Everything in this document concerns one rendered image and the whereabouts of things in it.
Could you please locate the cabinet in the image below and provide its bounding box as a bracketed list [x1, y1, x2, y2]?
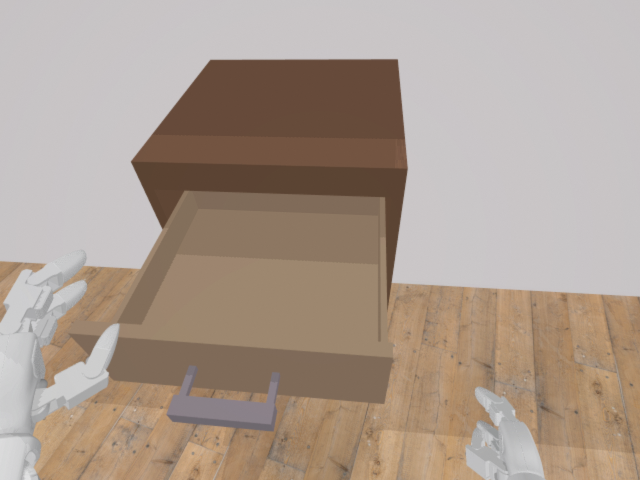
[131, 59, 408, 312]

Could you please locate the right robot hand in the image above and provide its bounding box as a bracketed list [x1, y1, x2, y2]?
[465, 387, 545, 480]

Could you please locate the handle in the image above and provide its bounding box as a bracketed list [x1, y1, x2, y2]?
[166, 365, 280, 432]

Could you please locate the left robot forearm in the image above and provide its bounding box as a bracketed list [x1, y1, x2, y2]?
[0, 433, 41, 480]

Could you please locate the drawer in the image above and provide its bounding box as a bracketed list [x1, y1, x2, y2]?
[68, 191, 393, 404]

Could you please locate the left robot hand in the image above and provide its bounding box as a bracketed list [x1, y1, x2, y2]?
[0, 250, 120, 435]

